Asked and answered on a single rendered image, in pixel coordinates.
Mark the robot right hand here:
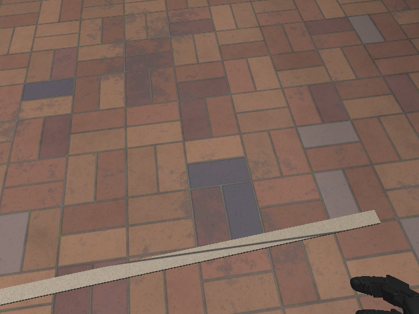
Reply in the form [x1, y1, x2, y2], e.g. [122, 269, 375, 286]
[350, 275, 419, 314]

